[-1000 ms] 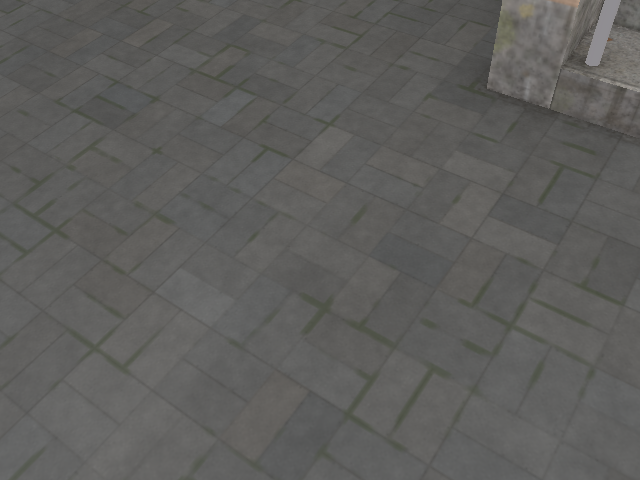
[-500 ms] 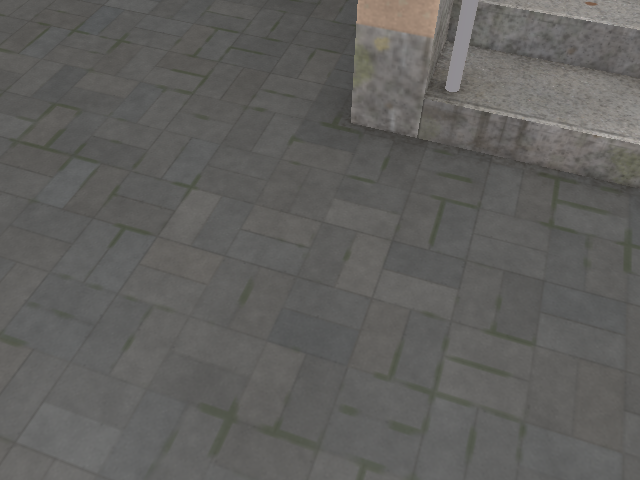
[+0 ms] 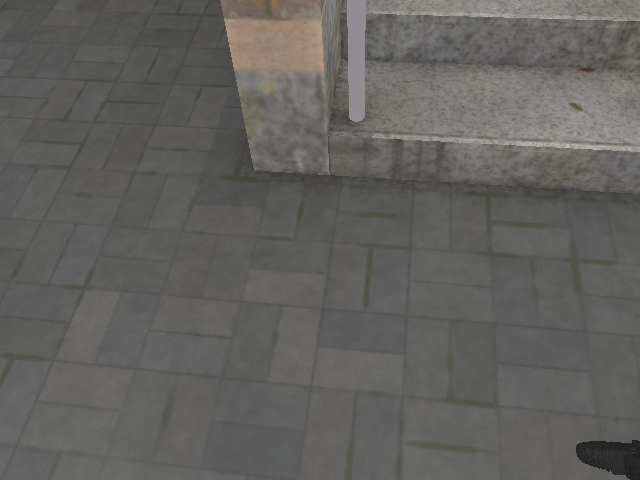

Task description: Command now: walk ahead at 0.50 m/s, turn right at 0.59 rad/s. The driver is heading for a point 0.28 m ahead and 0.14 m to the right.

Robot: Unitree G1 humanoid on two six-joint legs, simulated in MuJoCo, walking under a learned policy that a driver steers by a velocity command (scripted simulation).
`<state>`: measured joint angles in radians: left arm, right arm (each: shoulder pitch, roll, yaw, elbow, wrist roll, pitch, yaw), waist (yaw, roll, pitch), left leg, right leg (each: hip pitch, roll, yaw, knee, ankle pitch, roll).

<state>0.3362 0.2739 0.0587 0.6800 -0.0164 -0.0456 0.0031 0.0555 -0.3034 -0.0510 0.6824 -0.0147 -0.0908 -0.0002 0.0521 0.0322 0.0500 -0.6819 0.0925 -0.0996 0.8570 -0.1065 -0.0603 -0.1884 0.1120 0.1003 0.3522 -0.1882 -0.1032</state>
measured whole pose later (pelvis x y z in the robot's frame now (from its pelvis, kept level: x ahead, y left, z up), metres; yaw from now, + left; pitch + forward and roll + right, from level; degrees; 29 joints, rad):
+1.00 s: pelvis +0.30 +0.00 -0.02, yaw -13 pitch -1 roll +1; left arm 0.14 0.22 0.03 0.69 0.01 0.01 0.00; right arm 0.18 -0.26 -0.02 0.90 -0.01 0.01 -0.02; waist -0.02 0.00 0.03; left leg -0.15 0.03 0.02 0.53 -0.37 -0.04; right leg -0.30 0.03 0.03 0.58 -0.27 -0.03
